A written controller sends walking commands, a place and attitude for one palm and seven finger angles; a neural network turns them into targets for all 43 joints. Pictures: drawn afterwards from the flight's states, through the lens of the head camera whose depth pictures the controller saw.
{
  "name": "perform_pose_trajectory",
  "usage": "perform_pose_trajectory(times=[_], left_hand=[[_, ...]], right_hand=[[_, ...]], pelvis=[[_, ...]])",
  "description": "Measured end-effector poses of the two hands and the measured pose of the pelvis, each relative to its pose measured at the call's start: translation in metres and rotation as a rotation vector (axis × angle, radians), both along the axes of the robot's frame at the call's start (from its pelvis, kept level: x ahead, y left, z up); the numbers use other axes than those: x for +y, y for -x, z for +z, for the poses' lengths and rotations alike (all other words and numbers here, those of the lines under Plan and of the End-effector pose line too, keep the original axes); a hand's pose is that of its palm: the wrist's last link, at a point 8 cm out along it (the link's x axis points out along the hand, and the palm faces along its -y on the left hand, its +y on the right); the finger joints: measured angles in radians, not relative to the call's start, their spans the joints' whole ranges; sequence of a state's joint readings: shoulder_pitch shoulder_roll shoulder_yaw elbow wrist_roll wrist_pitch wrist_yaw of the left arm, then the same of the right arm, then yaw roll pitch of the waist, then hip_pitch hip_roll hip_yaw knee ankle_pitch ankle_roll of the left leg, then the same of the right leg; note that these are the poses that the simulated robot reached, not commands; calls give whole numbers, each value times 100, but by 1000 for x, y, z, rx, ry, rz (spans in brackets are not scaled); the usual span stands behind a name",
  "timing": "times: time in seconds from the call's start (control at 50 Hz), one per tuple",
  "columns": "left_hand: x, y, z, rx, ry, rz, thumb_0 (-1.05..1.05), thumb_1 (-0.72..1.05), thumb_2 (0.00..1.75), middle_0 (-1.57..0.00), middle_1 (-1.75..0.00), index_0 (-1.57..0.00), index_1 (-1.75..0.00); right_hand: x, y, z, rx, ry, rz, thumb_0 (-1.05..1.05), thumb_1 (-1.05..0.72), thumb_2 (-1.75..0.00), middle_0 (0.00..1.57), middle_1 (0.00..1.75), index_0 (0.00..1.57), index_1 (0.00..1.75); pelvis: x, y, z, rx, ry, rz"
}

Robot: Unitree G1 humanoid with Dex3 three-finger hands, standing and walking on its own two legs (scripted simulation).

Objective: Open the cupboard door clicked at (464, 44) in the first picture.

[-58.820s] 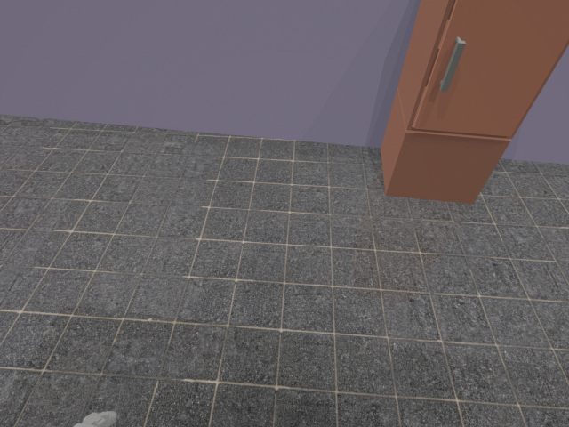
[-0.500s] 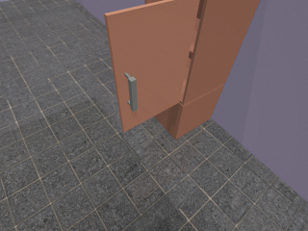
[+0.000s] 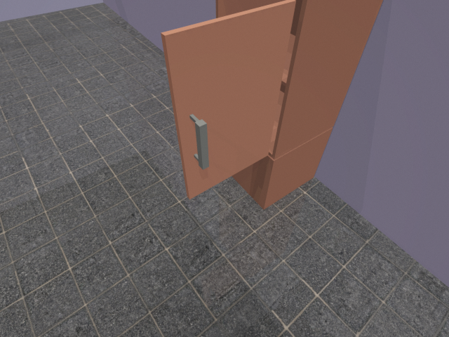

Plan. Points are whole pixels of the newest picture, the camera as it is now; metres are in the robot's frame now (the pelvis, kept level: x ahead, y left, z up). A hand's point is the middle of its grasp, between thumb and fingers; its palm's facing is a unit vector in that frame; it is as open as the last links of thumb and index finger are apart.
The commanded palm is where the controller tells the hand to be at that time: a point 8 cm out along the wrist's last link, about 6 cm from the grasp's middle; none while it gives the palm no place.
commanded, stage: let the arm hang, fingers relaxed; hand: left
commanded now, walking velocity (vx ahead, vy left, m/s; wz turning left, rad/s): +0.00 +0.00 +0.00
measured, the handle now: (198, 142) +0.64 +0.12 -0.07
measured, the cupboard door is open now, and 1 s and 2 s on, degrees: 91 91 91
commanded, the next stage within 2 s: look to check the result in 0.08 s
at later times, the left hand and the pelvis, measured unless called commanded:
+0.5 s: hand out of the picture +0.06 +0.23 -0.16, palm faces +0.00 -0.96 -0.29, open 7.3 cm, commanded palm none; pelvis +0.02 +0.00 +0.00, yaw +0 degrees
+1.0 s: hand out of the picture +0.09 +0.22 -0.16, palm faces -0.01 -0.96 -0.29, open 7.3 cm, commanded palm none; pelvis +0.03 +0.00 +0.00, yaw +0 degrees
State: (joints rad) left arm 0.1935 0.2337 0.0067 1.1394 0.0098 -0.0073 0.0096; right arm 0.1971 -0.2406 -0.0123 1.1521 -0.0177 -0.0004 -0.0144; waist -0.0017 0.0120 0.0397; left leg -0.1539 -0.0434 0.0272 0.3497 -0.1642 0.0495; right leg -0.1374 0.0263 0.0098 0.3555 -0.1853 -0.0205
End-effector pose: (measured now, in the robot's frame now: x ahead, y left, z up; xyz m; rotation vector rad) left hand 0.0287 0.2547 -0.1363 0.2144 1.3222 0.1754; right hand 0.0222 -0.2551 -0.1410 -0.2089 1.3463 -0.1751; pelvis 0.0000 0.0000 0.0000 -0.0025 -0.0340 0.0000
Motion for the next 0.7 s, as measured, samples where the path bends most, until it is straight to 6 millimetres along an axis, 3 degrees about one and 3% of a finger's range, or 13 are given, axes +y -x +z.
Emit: perform_pose_trajectory(times=[0.7], left_hand=[[20, -43, 9, -32, -46, -15, 0, 91, 90, -20, -30, -21, -30]], right_hand=[[-14, -59, 9, -60, 38, 39, 1, -90, -90, 20, 30, 20, 29]], pelvis=[[1, -25, 2, 13, -4, 6]])
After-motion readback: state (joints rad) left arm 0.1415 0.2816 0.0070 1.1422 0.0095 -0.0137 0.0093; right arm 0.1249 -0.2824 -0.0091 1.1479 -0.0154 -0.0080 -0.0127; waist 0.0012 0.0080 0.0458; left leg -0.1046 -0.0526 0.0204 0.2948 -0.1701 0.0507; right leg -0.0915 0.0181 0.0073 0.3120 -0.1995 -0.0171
